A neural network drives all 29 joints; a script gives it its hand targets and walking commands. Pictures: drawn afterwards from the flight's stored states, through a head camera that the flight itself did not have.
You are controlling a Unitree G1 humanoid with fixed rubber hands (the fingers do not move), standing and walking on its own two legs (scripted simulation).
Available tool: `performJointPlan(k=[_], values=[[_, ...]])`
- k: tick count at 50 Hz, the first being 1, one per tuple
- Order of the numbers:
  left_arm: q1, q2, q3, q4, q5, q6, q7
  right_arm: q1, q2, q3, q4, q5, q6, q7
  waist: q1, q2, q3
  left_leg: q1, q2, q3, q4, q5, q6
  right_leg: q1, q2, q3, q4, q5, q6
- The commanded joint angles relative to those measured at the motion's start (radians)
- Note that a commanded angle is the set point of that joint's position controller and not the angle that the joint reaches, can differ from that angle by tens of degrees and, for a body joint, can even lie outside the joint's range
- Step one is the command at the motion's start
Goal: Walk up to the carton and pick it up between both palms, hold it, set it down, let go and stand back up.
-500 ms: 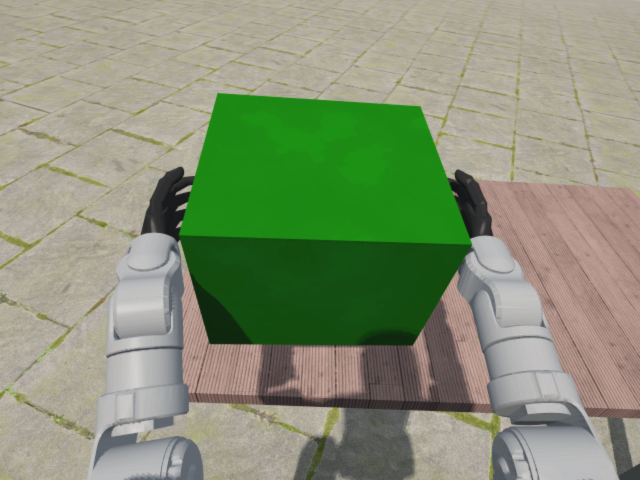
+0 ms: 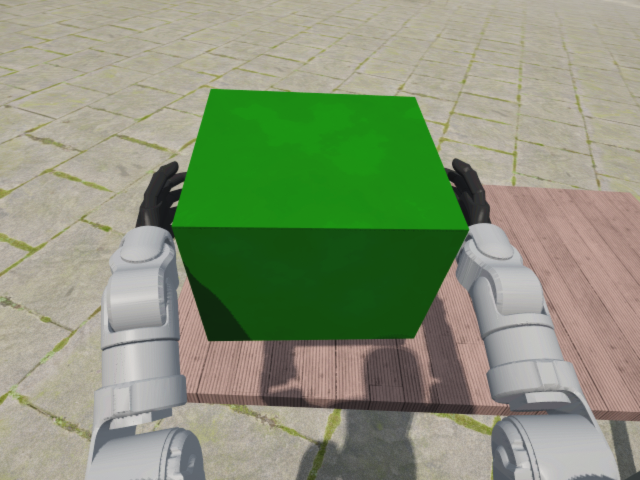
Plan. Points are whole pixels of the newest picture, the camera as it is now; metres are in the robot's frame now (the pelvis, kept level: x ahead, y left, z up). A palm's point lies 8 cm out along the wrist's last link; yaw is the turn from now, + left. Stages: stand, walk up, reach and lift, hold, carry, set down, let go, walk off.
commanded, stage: hold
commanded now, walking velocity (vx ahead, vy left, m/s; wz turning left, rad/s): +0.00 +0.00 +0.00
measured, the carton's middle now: (314, 216) +0.43 +0.01 +0.15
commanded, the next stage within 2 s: none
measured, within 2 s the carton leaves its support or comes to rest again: neither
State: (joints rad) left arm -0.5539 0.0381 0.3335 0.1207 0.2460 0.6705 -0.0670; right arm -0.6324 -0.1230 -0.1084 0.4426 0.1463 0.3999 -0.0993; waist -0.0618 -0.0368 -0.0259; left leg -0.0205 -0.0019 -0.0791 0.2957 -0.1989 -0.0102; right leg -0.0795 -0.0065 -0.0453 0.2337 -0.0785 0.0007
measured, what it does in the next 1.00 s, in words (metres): stands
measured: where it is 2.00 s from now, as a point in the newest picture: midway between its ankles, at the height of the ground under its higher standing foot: outside the picture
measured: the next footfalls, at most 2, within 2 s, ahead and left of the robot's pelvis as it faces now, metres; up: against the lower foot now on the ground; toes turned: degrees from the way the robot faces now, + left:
none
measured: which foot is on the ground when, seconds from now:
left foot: down 0.00-1.00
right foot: down 0.00-1.00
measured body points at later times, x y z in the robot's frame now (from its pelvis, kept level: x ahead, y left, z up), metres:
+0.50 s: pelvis +0.01 +0.00 +0.00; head -0.04 +0.02 +0.45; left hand +0.37 +0.19 +0.18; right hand +0.37 -0.18 +0.19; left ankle -0.02 +0.13 -0.75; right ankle +0.04 -0.12 -0.75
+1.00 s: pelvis +0.00 +0.00 +0.00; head -0.05 +0.02 +0.45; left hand +0.37 +0.19 +0.19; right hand +0.37 -0.18 +0.19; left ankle -0.02 +0.13 -0.75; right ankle +0.04 -0.12 -0.75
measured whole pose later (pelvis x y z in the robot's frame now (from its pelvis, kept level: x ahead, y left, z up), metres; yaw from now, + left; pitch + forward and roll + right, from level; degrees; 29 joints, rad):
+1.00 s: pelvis +0.00 +0.00 +0.00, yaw +0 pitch -4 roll -1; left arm -0.56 0.04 0.34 0.14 0.25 0.68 -0.08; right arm -0.64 -0.12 -0.11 0.44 0.15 0.43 -0.11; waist -0.07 -0.02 -0.05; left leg -0.03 0.00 -0.08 0.32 -0.21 -0.01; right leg -0.09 -0.01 -0.04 0.25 -0.08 0.00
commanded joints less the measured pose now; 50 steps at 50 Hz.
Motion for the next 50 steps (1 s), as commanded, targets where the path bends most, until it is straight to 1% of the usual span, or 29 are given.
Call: performJointPlan(k=[1, 2, 3, 5, 6, 8, 10, 11, 12, 13, 14, 15, 16, 18, 19, 21, 22, 23, 25, 30, 31, 32, 34, 41, 42, 45, 46, 48, 50], values=[[-0.559, -0.439, -0.421, -0.079, -0.181, -0.047, -0.168, -0.640, 0.463, 0.350, -0.278, 0.094, -0.057, 0.154, -0.021, 0.027, -0.308, -0.152, -0.047, 0.081, -0.064, 0.181, -0.019, 0.333, 0.042, -0.014, 0.033, 0.131, -0.001], [-0.554, -0.426, -0.407, -0.078, -0.170, -0.044, -0.170, -0.635, 0.469, 0.355, -0.289, 0.090, -0.057, 0.148, -0.016, 0.030, -0.301, -0.171, -0.051, 0.080, -0.060, 0.180, -0.013, 0.353, 0.037, -0.005, 0.038, 0.146, 0.001], [-0.587, -0.459, -0.457, -0.160, -0.191, -0.052, -0.164, -0.630, 0.461, 0.360, -0.310, 0.105, -0.064, 0.155, -0.037, 0.075, -0.368, -0.136, -0.050, 0.070, -0.044, 0.262, -0.033, 0.356, 0.050, -0.022, 0.056, 0.194, -0.006], [-0.613, -0.445, -0.454, -0.148, -0.182, -0.057, -0.163, -0.663, 0.470, 0.369, -0.319, 0.108, -0.062, 0.150, -0.023, 0.065, -0.379, -0.122, -0.055, 0.077, -0.044, 0.246, -0.030, 0.361, 0.045, -0.014, 0.046, 0.183, -0.004], [-0.611, -0.467, -0.487, -0.175, -0.198, -0.059, -0.157, -0.632, 0.465, 0.360, -0.314, 0.112, -0.058, 0.153, -0.041, 0.092, -0.386, -0.120, -0.050, 0.068, -0.038, 0.265, -0.042, 0.349, 0.052, -0.016, 0.056, 0.192, -0.011], [-0.576, -0.425, -0.419, -0.093, -0.170, -0.053, -0.166, -0.655, 0.490, 0.378, -0.321, 0.101, -0.052, 0.143, -0.003, 0.039, -0.325, -0.161, -0.057, 0.084, -0.042, 0.226, -0.022, 0.371, 0.034, -0.002, 0.042, 0.172, -0.001], [-0.570, -0.463, -0.480, -0.224, -0.184, -0.047, -0.149, -0.634, 0.461, 0.396, -0.361, 0.137, -0.055, 0.152, -0.020, 0.102, -0.393, -0.087, -0.054, 0.070, -0.010, 0.375, -0.053, 0.364, 0.063, -0.024, 0.079, 0.261, -0.004], [-0.548, -0.468, -0.467, -0.166, -0.184, -0.040, -0.156, -0.635, 0.442, 0.382, -0.325, 0.137, -0.046, 0.150, -0.032, 0.102, -0.348, -0.103, -0.050, 0.064, -0.013, 0.334, -0.056, 0.352, 0.058, -0.015, 0.062, 0.224, -0.009], [-0.560, -0.461, -0.478, -0.197, -0.181, -0.042, -0.152, -0.613, 0.438, 0.377, -0.343, 0.134, -0.048, 0.152, -0.036, 0.109, -0.369, -0.092, -0.051, 0.070, -0.014, 0.337, -0.058, 0.365, 0.058, -0.016, 0.056, 0.229, -0.013], [-0.521, -0.457, -0.470, -0.212, -0.178, -0.036, -0.150, -0.596, 0.444, 0.405, -0.359, 0.155, -0.043, 0.148, -0.020, 0.094, -0.364, -0.082, -0.053, 0.069, -0.001, 0.392, -0.057, 0.370, 0.063, -0.018, 0.065, 0.277, -0.007], [-0.537, -0.423, -0.439, -0.142, -0.178, -0.034, -0.160, -0.636, 0.449, 0.394, -0.350, 0.140, -0.039, 0.145, -0.009, 0.053, -0.331, -0.137, -0.059, 0.073, -0.025, 0.293, -0.039, 0.382, 0.048, -0.003, 0.043, 0.221, -0.004], [-0.569, -0.425, -0.437, -0.169, -0.174, -0.043, -0.158, -0.640, 0.456, 0.378, -0.348, 0.128, -0.039, 0.154, -0.015, 0.055, -0.325, -0.147, -0.064, 0.074, -0.030, 0.253, -0.036, 0.359, 0.050, -0.011, 0.048, 0.172, -0.005], [-0.555, -0.436, -0.450, -0.190, -0.181, -0.044, -0.158, -0.635, 0.469, 0.394, -0.373, 0.141, -0.045, 0.151, -0.009, 0.043, -0.341, -0.151, -0.053, 0.071, -0.037, 0.280, -0.034, 0.378, 0.054, -0.012, 0.055, 0.203, 0.002], [-0.548, -0.416, -0.407, -0.143, -0.163, -0.035, -0.160, -0.587, 0.465, 0.390, -0.295, 0.123, -0.021, 0.156, 0.004, 0.036, -0.275, -0.159, -0.054, 0.072, -0.050, 0.236, -0.029, 0.357, 0.049, -0.007, 0.044, 0.166, -0.002], [-0.565, -0.439, -0.441, -0.202, -0.171, -0.041, -0.155, -0.623, 0.475, 0.415, -0.338, 0.137, -0.034, 0.161, 0.008, 0.047, -0.350, -0.137, -0.053, 0.069, -0.039, 0.299, -0.037, 0.370, 0.054, -0.015, 0.062, 0.205, -0.004], [-0.538, -0.430, -0.436, -0.154, -0.176, -0.028, -0.159, -0.621, 0.443, 0.386, -0.339, 0.135, -0.028, 0.159, -0.011, 0.049, -0.310, -0.142, -0.052, 0.068, -0.033, 0.283, -0.037, 0.351, 0.059, -0.007, 0.050, 0.177, -0.003], [-0.537, -0.436, -0.453, -0.199, -0.185, -0.029, -0.156, -0.595, 0.458, 0.406, -0.360, 0.141, -0.031, 0.156, -0.012, 0.054, -0.347, -0.122, -0.056, 0.069, -0.027, 0.320, -0.042, 0.368, 0.060, -0.009, 0.054, 0.228, -0.005], [-0.566, -0.427, -0.448, -0.182, -0.189, -0.034, -0.159, -0.643, 0.459, 0.398, -0.373, 0.134, -0.038, 0.157, -0.005, 0.030, -0.362, -0.127, -0.054, 0.073, -0.024, 0.303, -0.040, 0.361, 0.056, -0.007, 0.058, 0.214, -0.007], [-0.550, -0.410, -0.406, -0.124, -0.157, -0.029, -0.160, -0.660, 0.473, 0.397, -0.337, 0.133, -0.031, 0.162, 0.008, 0.042, -0.310, -0.165, -0.058, 0.081, -0.045, 0.236, -0.031, 0.358, 0.049, 0.001, 0.044, 0.160, -0.004], [-0.545, -0.440, -0.466, -0.214, -0.196, -0.037, -0.159, -0.613, 0.461, 0.405, -0.372, 0.138, -0.032, 0.149, -0.032, 0.053, -0.385, -0.117, -0.053, 0.068, -0.022, 0.330, -0.046, 0.385, 0.054, 0.000, 0.058, 0.245, -0.002], [-0.568, -0.441, -0.470, -0.195, -0.198, -0.040, -0.159, -0.606, 0.458, 0.392, -0.336, 0.133, -0.029, 0.149, -0.038, 0.065, -0.365, -0.110, -0.061, 0.071, -0.023, 0.293, -0.045, 0.364, 0.050, -0.008, 0.052, 0.226, -0.006], [-0.590, -0.438, -0.469, -0.184, -0.197, -0.042, -0.160, -0.637, 0.451, 0.376, -0.350, 0.126, -0.036, 0.154, -0.036, 0.070, -0.373, -0.116, -0.058, 0.073, -0.025, 0.296, -0.053, 0.341, 0.056, -0.016, 0.055, 0.198, -0.005], [-0.525, -0.422, -0.414, -0.123, -0.164, -0.024, -0.169, -0.605, 0.445, 0.378, -0.327, 0.122, -0.021, 0.149, -0.020, 0.042, -0.292, -0.149, -0.056, 0.074, -0.049, 0.236, -0.027, 0.353, 0.048, -0.011, 0.041, 0.155, 0.002], [-0.636, -0.435, -0.422, -0.102, -0.170, -0.047, -0.169, -0.672, 0.467, 0.344, -0.272, 0.090, -0.034, 0.167, -0.014, 0.071, -0.312, -0.189, -0.051, 0.072, -0.068, 0.145, -0.025, 0.329, 0.044, -0.012, 0.047, 0.069, -0.009], [-0.618, -0.437, -0.435, -0.151, -0.188, -0.051, -0.168, -0.651, 0.492, 0.379, -0.324, 0.116, -0.039, 0.164, -0.012, 0.064, -0.382, -0.167, -0.054, 0.076, -0.048, 0.207, -0.022, 0.369, 0.043, -0.002, 0.054, 0.150, -0.001], [-0.606, -0.431, -0.403, -0.107, -0.166, -0.051, -0.162, -0.649, 0.494, 0.374, -0.284, 0.106, -0.036, 0.160, -0.009, 0.061, -0.344, -0.177, -0.063, 0.079, -0.046, 0.178, -0.019, 0.353, 0.040, 0.001, 0.047, 0.129, 0.002], [-0.622, -0.402, -0.379, -0.098, -0.150, -0.047, -0.168, -0.659, 0.492, 0.367, -0.268, 0.108, -0.032, 0.158, 0.011, 0.069, -0.318, -0.192, -0.061, 0.084, -0.054, 0.174, -0.017, 0.356, 0.036, 0.006, 0.050, 0.117, 0.003], [-0.606, -0.446, -0.446, -0.156, -0.187, -0.049, -0.163, -0.669, 0.481, 0.388, -0.325, 0.122, -0.042, 0.165, -0.015, 0.069, -0.404, -0.161, -0.053, 0.069, -0.033, 0.245, -0.036, 0.364, 0.057, -0.013, 0.071, 0.172, -0.003], [-0.592, -0.424, -0.406, -0.080, -0.170, -0.047, -0.166, -0.671, 0.488, 0.379, -0.300, 0.116, -0.035, 0.159, -0.012, 0.050, -0.332, -0.165, -0.061, 0.076, -0.044, 0.203, -0.019, 0.344, 0.047, -0.004, 0.046, 0.144, 0.003]])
